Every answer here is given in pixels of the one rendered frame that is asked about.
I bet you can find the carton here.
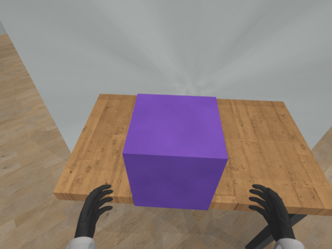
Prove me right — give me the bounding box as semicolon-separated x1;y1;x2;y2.
122;94;228;211

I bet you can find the robot right hand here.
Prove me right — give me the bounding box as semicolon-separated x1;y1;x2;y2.
249;184;295;242

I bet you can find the right robot forearm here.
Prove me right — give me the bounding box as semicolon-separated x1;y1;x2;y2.
273;238;305;249

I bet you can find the table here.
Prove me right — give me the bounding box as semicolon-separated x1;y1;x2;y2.
53;94;332;249

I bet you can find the robot left hand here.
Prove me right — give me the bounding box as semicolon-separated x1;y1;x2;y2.
74;185;113;238

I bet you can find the left robot forearm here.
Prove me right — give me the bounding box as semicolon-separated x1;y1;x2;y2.
66;237;96;249

